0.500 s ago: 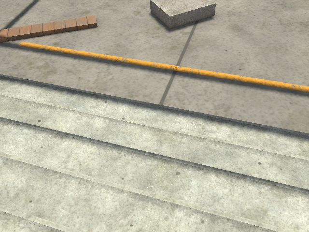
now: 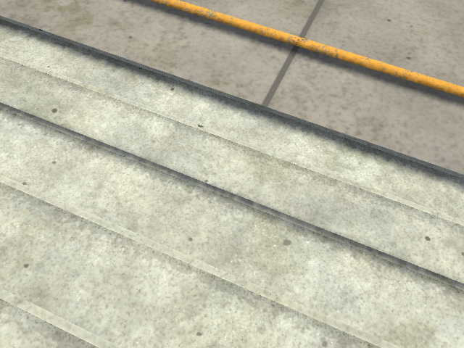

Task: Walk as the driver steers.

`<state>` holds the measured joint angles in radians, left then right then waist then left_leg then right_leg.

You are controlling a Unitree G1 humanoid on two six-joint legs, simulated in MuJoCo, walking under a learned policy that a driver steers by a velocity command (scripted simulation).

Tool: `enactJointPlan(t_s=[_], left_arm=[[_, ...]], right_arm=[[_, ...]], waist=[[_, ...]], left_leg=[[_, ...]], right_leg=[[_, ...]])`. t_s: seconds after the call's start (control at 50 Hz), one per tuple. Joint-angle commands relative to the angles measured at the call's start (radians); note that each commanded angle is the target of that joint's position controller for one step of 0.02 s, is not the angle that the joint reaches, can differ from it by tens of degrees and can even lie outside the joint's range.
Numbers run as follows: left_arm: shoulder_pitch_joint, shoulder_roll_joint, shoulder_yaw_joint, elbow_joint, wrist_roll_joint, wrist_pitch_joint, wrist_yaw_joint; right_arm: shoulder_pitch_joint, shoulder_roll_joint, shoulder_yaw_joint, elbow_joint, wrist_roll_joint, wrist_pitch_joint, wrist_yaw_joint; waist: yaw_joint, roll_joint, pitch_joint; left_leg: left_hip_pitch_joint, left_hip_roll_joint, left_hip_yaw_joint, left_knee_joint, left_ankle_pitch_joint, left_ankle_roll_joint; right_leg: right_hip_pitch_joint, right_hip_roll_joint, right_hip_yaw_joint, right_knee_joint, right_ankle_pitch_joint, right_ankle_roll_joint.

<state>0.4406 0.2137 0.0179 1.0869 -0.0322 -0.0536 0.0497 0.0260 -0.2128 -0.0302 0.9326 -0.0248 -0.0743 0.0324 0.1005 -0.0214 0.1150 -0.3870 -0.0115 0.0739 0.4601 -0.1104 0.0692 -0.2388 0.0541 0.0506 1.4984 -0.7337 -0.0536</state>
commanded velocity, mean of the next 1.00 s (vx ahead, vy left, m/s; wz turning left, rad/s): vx -0.04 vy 0.00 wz -0.44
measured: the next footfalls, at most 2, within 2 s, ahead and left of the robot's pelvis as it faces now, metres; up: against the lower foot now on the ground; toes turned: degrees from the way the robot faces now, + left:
right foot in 0.34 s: +0.11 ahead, -0.09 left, +0.00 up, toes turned -12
left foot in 0.94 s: +0.06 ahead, +0.09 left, +0.00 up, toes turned -33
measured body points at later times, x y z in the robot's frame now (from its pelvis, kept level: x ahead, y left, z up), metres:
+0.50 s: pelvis +0.05 -0.02 -0.02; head +0.08 -0.05 +0.43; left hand +0.21 +0.22 -0.13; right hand +0.14 -0.30 -0.15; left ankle +0.07 +0.11 -0.64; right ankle +0.07 -0.08 -0.73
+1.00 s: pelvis -0.04 +0.05 +0.00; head -0.02 +0.06 +0.45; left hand +0.24 +0.22 -0.10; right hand -0.12 -0.24 -0.11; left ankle +0.03 +0.11 -0.74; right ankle +0.03 -0.09 -0.68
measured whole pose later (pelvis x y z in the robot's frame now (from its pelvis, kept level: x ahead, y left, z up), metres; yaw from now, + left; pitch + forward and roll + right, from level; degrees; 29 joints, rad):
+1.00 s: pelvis -0.04 +0.05 +0.00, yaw -29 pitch +1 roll -1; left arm 0.18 0.31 0.09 0.68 0.04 0.07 0.01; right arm 0.30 -0.29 -0.03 0.76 -0.03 0.05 -0.04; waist -0.04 -0.02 -0.01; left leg -0.29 -0.07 -0.05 0.50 -0.24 0.08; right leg -0.64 0.25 0.22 0.90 -0.44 0.01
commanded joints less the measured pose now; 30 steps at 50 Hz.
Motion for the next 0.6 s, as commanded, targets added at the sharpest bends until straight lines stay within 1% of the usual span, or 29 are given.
enactJointPlan(t_s=[0.02,0.04,0.06,0.08,0.1,0.12,0.16,0.18,0.2,0.22,0.24,0.28,0.3,0.32,0.34,0.36,0.38,0.4,0.42,0.44,0.46,0.48,0.5,0.52,0.54,0.58,0.6], left_arm=[[0.025,0.124,0.026,-0.05,0.024,0.009,-0.005],[-0.015,0.126,0.034,-0.068,0.061,0.028,-0.024],[-0.043,0.113,0.042,-0.079,0.096,0.05,-0.031],[-0.046,0.053,0.034,-0.092,0.086,0.067,-0.039],[-0.021,0.024,0.03,-0.094,0.079,0.074,-0.043],[-0.029,0.023,0.03,-0.109,0.071,0.075,-0.047],[-0.047,0.021,0.026,-0.143,0.065,0.077,-0.054],[-0.045,0.024,0.026,-0.145,0.061,0.078,-0.058],[-0.045,0.052,0.035,-0.147,0.073,0.088,-0.057],[-0.08,0.073,0.041,-0.168,0.082,0.101,-0.055],[-0.118,0.081,0.044,-0.19,0.088,0.113,-0.053],[-0.165,0.088,0.046,-0.221,0.088,0.129,-0.049],[-0.164,0.084,0.048,-0.225,0.084,0.128,-0.051],[-0.148,0.088,0.05,-0.225,0.079,0.123,-0.054],[-0.148,0.062,0.042,-0.24,0.058,0.105,-0.062],[-0.155,0.105,0.05,-0.251,0.054,0.082,-0.063],[-0.141,0.227,0.072,-0.266,0.054,0.073,-0.063],[-0.062,0.287,0.086,-0.267,0.02,0.078,-0.068],[-0.135,0.308,0.094,-0.298,0.033,0.088,-0.056],[-0.207,0.22,0.069,-0.301,0.037,0.101,-0.044],[-0.254,0.192,0.06,-0.318,0.038,0.111,-0.035],[-0.269,0.176,0.057,-0.338,0.04,0.116,-0.031],[-0.266,0.171,0.058,-0.35,0.037,0.116,-0.032],[-0.256,0.173,0.06,-0.356,0.038,0.114,-0.035],[-0.234,0.185,0.066,-0.358,0.034,0.111,-0.038],[-0.209,0.202,0.073,-0.366,0.034,0.11,-0.039],[-0.204,0.205,0.074,-0.375,0.033,0.113,-0.038]], right_arm=[[0.313,-0.1,-0.021,0.022,-0.004,0.017,-0.037],[0.258,-0.1,-0.012,0.004,0.001,0.01,-0.053],[0.249,-0.121,-0.018,0.008,0.008,0.001,-0.062],[0.244,-0.129,-0.024,0.021,0.014,-0.009,-0.059],[0.232,-0.124,-0.024,0.022,0.013,-0.014,-0.055],[0.204,-0.116,-0.018,0.013,0.013,-0.014,-0.055],[0.154,-0.108,-0.016,-0.008,0.015,-0.002,-0.054],[0.123,-0.105,-0.016,-0.03,0.013,0.004,-0.051],[0.112,-0.118,-0.019,-0.046,0.01,0.01,-0.052],[0.121,-0.12,-0.02,-0.055,0.012,0.02,-0.054],[0.132,-0.13,-0.025,-0.061,0.013,0.032,-0.058],[0.148,-0.149,-0.034,-0.072,0.01,0.06,-0.067],[0.15,-0.161,-0.04,-0.08,0.007,0.071,-0.069],[0.144,-0.169,-0.045,-0.088,0.008,0.08,-0.072],[0.158,-0.158,-0.047,-0.069,0.022,0.103,-0.077],[0.237,-0.177,-0.06,-0.06,0.019,0.124,-0.08],[0.267,-0.102,-0.044,-0.107,0.011,0.151,-0.079],[0.183,-0.081,-0.025,-0.147,0.008,0.169,-0.085],[0.139,-0.079,-0.018,-0.168,0.014,0.17,-0.091],[0.081,-0.125,-0.036,-0.16,0.023,0.167,-0.096],[0.099,-0.131,-0.04,-0.157,0.017,0.166,-0.097],[0.117,-0.134,-0.044,-0.145,0.006,0.174,-0.096],[0.114,-0.138,-0.048,-0.148,0.0,0.182,-0.091],[0.115,-0.132,-0.049,-0.149,-0.003,0.186,-0.085],[0.105,-0.124,-0.05,-0.159,0.002,0.187,-0.079],[0.072,-0.112,-0.048,-0.18,0.007,0.192,-0.072],[0.06,-0.113,-0.048,-0.188,0.009,0.194,-0.071]], waist=[[-0.187,0.096,-0.356],[-0.142,0.065,-0.268],[-0.127,0.077,-0.217],[-0.087,0.063,-0.169],[-0.063,0.082,-0.178],[-0.045,0.1,-0.202],[-0.017,0.146,-0.231],[-0.008,0.15,-0.247],[-0.006,0.155,-0.261],[-0.014,0.121,-0.238],[-0.025,0.11,-0.212],[-0.045,0.123,-0.17],[-0.049,0.134,-0.159],[-0.045,0.129,-0.155],[-0.042,0.109,-0.101],[-0.068,-0.037,-0.097],[-0.116,-0.253,-0.127],[-0.046,-0.181,-0.239],[-0.044,-0.192,-0.257],[-0.089,-0.064,-0.121],[-0.119,-0.064,-0.12],[-0.123,-0.068,-0.14],[-0.118,-0.06,-0.17],[-0.113,-0.03,-0.2],[-0.108,-0.015,-0.217],[-0.092,-0.024,-0.221],[-0.082,-0.031,-0.227]], left_leg=[[0.667,0.434,-0.317,0.022,0.786,0.244],[0.44,0.408,-0.258,-0.048,0.719,0.228],[0.279,0.384,-0.222,-0.084,0.744,0.215],[0.15,0.328,-0.141,-0.112,0.738,0.201],[0.125,0.302,-0.103,-0.108,0.752,0.194],[0.123,0.298,-0.078,-0.093,0.796,0.182],[0.081,0.275,-0.005,-0.054,0.834,0.158],[0.043,0.259,0.037,-0.033,0.756,0.149],[0.023,0.292,0.024,0.006,0.736,0.157],[0.008,0.312,0.017,0.023,0.713,0.166],[0.009,0.326,0.013,0.045,0.676,0.165],[0.034,0.342,0.011,0.108,0.617,0.146],[0.043,0.349,0.012,0.15,0.618,0.135],[0.043,0.35,0.015,0.206,0.615,0.123],[0.084,0.318,0.028,0.246,0.554,0.1],[0.03,0.237,0.078,0.447,0.288,0.043],[-0.237,0.035,0.074,0.741,-0.56,-0.025],[-0.283,-0.021,-0.07,0.88,-0.633,-0.044],[-0.308,-0.029,-0.122,0.894,-0.586,-0.053],[-0.301,0.008,-0.131,0.88,-0.465,-0.057],[-0.298,0.004,-0.123,0.88,-0.413,-0.063],[-0.287,0.009,-0.119,0.87,-0.374,-0.074],[-0.274,-0.001,-0.116,0.875,-0.342,-0.08],[-0.266,-0.01,-0.116,0.872,-0.327,-0.085],[-0.265,-0.016,-0.12,0.85,-0.315,-0.088],[-0.291,-0.023,-0.128,0.798,-0.291,-0.097],[-0.3,-0.024,-0.134,0.766,-0.275,-0.102]], right_leg=[[-0.508,-0.1,0.023,0.06,0.106,0.029],[-0.404,-0.114,0.016,-0.076,0.236,0.035],[-0.31,-0.114,0.008,-0.13,0.315,0.033],[-0.254,-0.105,-0.004,-0.266,0.414,0.048],[-0.219,-0.093,-0.025,-0.341,0.456,0.047],[-0.201,-0.091,-0.036,-0.407,0.486,0.041],[-0.134,-0.08,-0.073,-0.493,0.586,0.025],[-0.087,-0.064,-0.112,-0.481,0.673,0.016],[-0.074,-0.065,-0.107,-0.396,0.702,0.003],[-0.099,-0.067,-0.099,-0.379,0.649,-0.002],[-0.121,-0.068,-0.095,-0.385,0.597,-0.008],[-0.142,-0.069,-0.094,-0.447,0.492,-0.02],[-0.131,-0.068,-0.096,-0.499,0.442,-0.024],[-0.089,-0.066,-0.094,-0.569,0.409,-0.03],[-0.096,-0.059,-0.082,-0.846,0.337,-0.034],[0.006,-0.107,0.026,-0.995,0.912,-0.044],[0.146,-0.384,0.414,-0.938,1.81,-0.178],[0.169,-0.432,0.467,-1.0,1.851,-0.307],[0.098,-0.437,0.522,-1.113,1.398,-0.357],[0.019,-0.346,0.387,-1.077,1.325,-0.294],[0.019,-0.304,0.324,-1.037,1.344,-0.26],[0.026,-0.265,0.285,-1.035,1.31,-0.239],[0.041,-0.248,0.282,-1.046,1.254,-0.223],[0.068,-0.239,0.286,-1.052,1.247,-0.212],[0.099,-0.234,0.294,-1.059,1.221,-0.2],[0.152,-0.221,0.314,-1.084,1.111,-0.171],[0.172,-0.215,0.336,-1.111,0.984,-0.158]])
Keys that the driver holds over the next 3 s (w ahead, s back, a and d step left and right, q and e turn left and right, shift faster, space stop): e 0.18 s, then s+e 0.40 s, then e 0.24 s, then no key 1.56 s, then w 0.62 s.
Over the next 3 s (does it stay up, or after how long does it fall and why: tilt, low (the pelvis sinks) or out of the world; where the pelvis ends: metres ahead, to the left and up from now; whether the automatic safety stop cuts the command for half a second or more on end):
stays up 0.02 0.11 -0.01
